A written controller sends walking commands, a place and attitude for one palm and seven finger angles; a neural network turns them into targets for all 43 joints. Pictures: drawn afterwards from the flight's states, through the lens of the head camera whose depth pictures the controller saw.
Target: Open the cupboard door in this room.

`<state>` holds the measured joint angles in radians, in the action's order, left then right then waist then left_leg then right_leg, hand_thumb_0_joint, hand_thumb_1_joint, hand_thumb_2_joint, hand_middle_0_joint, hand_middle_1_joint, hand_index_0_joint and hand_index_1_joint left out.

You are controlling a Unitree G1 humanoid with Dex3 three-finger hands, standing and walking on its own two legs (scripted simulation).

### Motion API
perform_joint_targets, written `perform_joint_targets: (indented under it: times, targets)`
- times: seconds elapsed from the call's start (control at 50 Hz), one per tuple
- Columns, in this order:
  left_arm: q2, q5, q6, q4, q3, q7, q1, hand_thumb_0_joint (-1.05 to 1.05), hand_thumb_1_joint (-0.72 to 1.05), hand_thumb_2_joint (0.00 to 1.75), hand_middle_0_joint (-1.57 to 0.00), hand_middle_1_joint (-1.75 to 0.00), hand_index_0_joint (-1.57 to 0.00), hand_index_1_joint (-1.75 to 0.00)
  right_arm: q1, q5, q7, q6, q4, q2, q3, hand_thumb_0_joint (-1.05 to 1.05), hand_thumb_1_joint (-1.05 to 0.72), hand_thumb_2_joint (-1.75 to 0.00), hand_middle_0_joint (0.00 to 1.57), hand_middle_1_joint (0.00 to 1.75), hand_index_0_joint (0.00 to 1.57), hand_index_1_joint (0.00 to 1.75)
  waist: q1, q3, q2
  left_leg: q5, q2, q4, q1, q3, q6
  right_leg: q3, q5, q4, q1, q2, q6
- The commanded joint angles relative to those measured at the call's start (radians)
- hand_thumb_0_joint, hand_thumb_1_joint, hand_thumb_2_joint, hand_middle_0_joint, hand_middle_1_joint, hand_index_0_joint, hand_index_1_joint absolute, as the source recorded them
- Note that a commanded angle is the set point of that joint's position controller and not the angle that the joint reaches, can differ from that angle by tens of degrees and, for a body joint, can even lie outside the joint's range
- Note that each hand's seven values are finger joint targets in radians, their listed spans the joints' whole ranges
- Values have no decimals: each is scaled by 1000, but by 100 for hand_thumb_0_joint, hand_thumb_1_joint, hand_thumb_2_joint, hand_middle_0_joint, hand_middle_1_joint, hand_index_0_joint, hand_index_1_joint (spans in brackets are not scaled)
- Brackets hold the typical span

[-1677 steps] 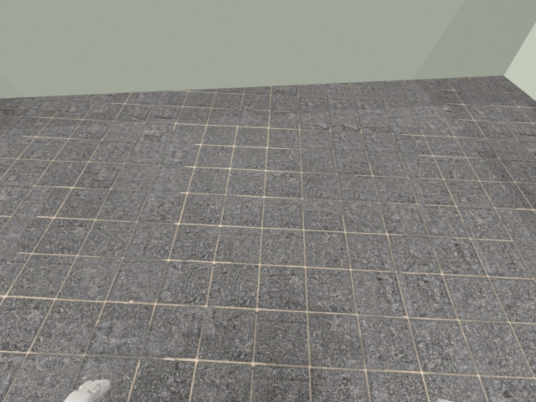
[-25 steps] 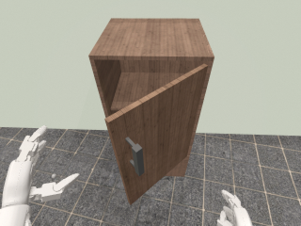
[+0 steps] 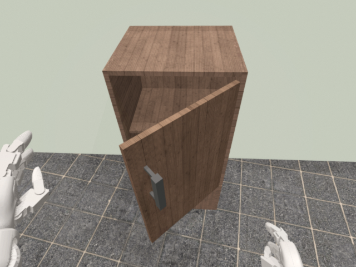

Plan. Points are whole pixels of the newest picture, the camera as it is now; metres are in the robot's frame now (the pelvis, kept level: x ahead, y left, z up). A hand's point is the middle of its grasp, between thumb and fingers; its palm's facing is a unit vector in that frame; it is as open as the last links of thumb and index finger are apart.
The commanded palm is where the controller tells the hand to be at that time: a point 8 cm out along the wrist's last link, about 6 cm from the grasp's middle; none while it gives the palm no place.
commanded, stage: draw the hand back to the body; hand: left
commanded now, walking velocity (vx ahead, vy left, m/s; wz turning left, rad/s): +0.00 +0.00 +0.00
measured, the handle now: (154, 188) +0.33 +0.12 -0.05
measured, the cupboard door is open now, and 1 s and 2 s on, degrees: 44 44 44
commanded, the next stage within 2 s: step back with the hand held close in 0.16 s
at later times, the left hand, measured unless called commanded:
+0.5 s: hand (44, 196) +0.18 +0.26 +0.15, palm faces +0.36 -0.79 -0.49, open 7.4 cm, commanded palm +0.12 +0.30 +0.17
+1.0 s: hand out of the picture +0.10 +0.29 +0.15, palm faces +0.42 -0.77 -0.49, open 7.4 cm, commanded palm +0.03 +0.32 +0.17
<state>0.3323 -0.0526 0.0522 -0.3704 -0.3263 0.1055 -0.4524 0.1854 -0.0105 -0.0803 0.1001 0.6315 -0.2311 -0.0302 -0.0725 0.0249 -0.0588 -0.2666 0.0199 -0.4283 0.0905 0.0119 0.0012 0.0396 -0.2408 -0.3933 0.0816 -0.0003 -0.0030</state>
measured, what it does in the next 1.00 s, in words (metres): shifts its weight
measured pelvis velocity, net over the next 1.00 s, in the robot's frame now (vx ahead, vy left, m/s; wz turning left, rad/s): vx -0.10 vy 0.02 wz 0.02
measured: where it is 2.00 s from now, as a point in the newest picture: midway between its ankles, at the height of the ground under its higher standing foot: outside the picture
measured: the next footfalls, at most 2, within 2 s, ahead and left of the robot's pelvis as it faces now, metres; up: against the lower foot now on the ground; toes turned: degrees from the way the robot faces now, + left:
left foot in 1.46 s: -0.11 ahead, +0.13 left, +0.00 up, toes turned +7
right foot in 1.84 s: -0.33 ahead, -0.11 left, +0.00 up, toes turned -3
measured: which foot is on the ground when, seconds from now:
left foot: down 0.00-1.00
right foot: down 0.00-1.00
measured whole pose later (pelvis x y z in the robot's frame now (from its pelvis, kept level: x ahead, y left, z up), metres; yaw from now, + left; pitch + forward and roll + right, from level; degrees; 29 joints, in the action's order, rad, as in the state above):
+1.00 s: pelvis -0.10 +0.02 -0.02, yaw +1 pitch -1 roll -2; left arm 0.40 0.00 0.19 -0.51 -0.42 0.14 -0.53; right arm 0.19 0.00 -0.08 0.05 0.55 -0.22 -0.01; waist -0.01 0.06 0.00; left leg -0.23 0.01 -0.61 0.40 0.01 -0.04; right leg 0.02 -0.15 -0.51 0.35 0.00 0.02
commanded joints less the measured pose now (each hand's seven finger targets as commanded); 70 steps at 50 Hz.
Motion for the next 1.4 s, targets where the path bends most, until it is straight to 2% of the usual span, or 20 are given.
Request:
perform_joint_targets:
  times: [0.0, 0.16, 0.26, 0.28, 0.32, 0.38, 0.46, 0.54, 0.68, 0.84, 0.94, 1.04, 1.14, 1.18, 1.22, 1.24, 1.28, 1.32, 1.34, 1.38]
  targets:
    - [215, 1, 83, -263, -138, 26, 101, 0, 90, 90, -20, -30, -20, -30, -130, 0, -17, 66, -159, -92, 40, 0, -90, -90, 20, 30, 20, 30, -4, -114, -26, 264, -7, 63, -23, 10, -21, -10, 229, 61, -36, 5, -12]
    - [188, -2, 83, -196, -121, 24, 84, 0, 90, 90, -20, -30, -20, -30, -133, 2, -19, 75, -138, -90, 42, 0, -90, -90, 20, 30, 20, 30, 4, -32, 10, 231, -7, 75, -19, 14, -21, -14, 192, 100, -1, -1, -8]
    - [207, -1, 100, -267, -122, 20, 163, 0, 90, 90, -20, -30, -20, -30, -147, 2, -16, 79, -143, -93, 46, 0, -90, -90, 20, 30, 20, 30, 2, -75, -14, 214, -9, 83, -40, 11, -23, -21, 170, 106, -14, 2, -7]
    - [297, 6, 132, -273, -222, 26, 193, 0, 90, 90, -20, -30, -20, -30, -136, 13, -14, 55, -176, -117, 43, 0, -90, -90, 20, 30, 20, 30, 52, 25, 14, 159, 2, 33, 47, 0, -37, -100, 209, 159, 117, 44, -6]
    - [222, 6, 128, -187, -159, 13, 52, 0, 90, 90, -20, -30, -20, -30, -139, 7, -6, 24, -168, -112, 54, 0, -90, -90, 20, 30, 20, 30, 53, 5, 88, 144, -5, 7, 37, -5, -34, -102, 189, 177, 139, 68, -8]
    - [215, 7, 146, -220, -161, 17, -9, 0, 90, 90, -20, -30, -20, -30, -128, 4, -6, 2, -179, -120, 60, 0, -90, -90, 20, 30, 20, 30, 57, -70, 13, 209, 5, 23, 45, -6, -27, -70, 240, 127, 104, 68, -9]
    - [249, 0, 155, -274, -203, 27, -77, 0, 90, 90, -20, -30, -20, -30, -123, 8, -12, -24, -204, -116, 70, 0, -90, -90, 20, 30, 20, 30, 55, -191, 5, 363, 23, 30, 43, -12, -22, -37, 365, 43, 25, 51, 2]
    - [279, -6, 159, -317, -238, 36, -108, 0, 90, 90, -20, -30, -20, -30, -130, 13, -16, -41, -223, -115, 79, 0, -90, -90, 20, 30, 20, 30, 53, -233, 8, 419, 31, 20, 63, -16, -20, -31, 428, -6, 6, 44, 7]
    - [255, 1, 162, -304, -213, 46, -110, 0, 90, 90, -20, -30, -20, -30, -124, 21, -19, -42, -232, -125, 82, 0, -90, -90, 20, 30, 20, 30, 60, -150, -5, 229, 53, 63, 201, -40, -34, -39, 263, -30, 43, 26, 17]
    - [261, 36, 194, -337, -234, 56, -52, 0, 90, 90, -20, -30, -20, -30, -115, 15, -18, -12, -245, -142, 81, 0, -90, -90, 20, 30, 20, 30, 61, -71, -41, -293, 84, 136, 543, -99, -88, -79, 40, -107, -63, 8, 20]
    - [264, 48, 215, -375, -235, 64, -9, 0, 90, 90, -20, -30, -20, -30, -92, 9, -15, 14, -239, -143, 82, 0, -90, -90, 20, 30, 20, 30, 71, -57, -18, -372, 65, 57, 521, -108, -82, -122, -159, -47, 63, 26, 5]
    - [275, 34, 232, -412, -248, 73, -41, 0, 90, 90, -20, -30, -20, -30, -76, 7, -14, 38, -220, -132, 77, 0, -90, -90, 20, 30, 20, 30, 76, -106, -48, -287, 53, 42, 426, -118, -62, -118, -73, -64, 128, 16, -3]
    - [253, 53, 245, -343, -273, 66, -52, 0, 90, 90, -20, -30, -20, -30, -96, 6, -16, 54, -219, -145, 85, 0, -90, -90, 20, 30, 20, 30, 59, -98, -139, -499, 169, 188, 746, -200, -127, -86, 34, -335, -134, -72, 27]
    - [252, 56, 245, -325, -281, 58, -43, 0, 90, 90, -20, -30, -20, -30, -93, 6, -11, 55, -221, -145, 92, 0, -90, -90, 20, 30, 20, 30, 58, -89, -100, -510, 184, 165, 785, -199, -140, -105, 56, -375, -149, -80, 24]
    - [272, 53, 248, -325, -292, 49, -33, 0, 90, 90, -20, -30, -20, -30, -102, 7, -6, 58, -227, -137, 97, 0, -90, -90, 20, 30, 20, 30, 63, -54, -14, -477, 117, 24, 724, -127, -119, -221, -1, -260, -13, -36, -7]
    - [293, 46, 252, -321, -297, 48, -51, 0, 90, 90, -20, -30, -20, -30, -91, 6, -2, 58, -221, -128, 98, 0, -90, -90, 20, 30, 20, 30, 74, -37, 65, -362, 48, -107, 560, -65, -78, -322, -5, -102, 174, 25, -44]
    - [290, 26, 236, -348, -255, 56, -40, 0, 90, 90, -20, -30, -20, -30, -66, 7, 19, 42, -182, -99, 97, 0, -90, -90, 20, 30, 20, 30, 74, -91, 263, -205, -50, -454, 279, 16, 4, -500, -168, 148, 464, 235, -138]
    - [289, 27, 223, -370, -228, 64, -3, 0, 90, 90, -20, -30, -20, -30, -84, -1, 30, 21, -163, -86, 97, 0, -90, -90, 20, 30, 20, 30, 68, -123, 324, -219, -42, -669, 228, -1, 12, -479, -146, 203, 492, 296, -176]
    - [295, 29, 225, -387, -233, 67, 22, 0, 90, 90, -20, -30, -20, -30, -84, -3, 29, 20, -158, -85, 92, 0, -90, -90, 20, 30, 20, 30, 76, -120, 313, -214, -34, -615, 199, -5, 5, -449, -74, 186, 501, 281, -161]
    - [281, 23, 216, -389, -221, 66, 9, 0, 90, 90, -20, -30, -20, -30, -85, 7, 18, 13, -162, -76, 71, 0, -90, -90, 20, 30, 20, 30, 90, -74, 238, -153, -28, -253, 126, -1, 0, -276, 54, 73, 482, 156, -74]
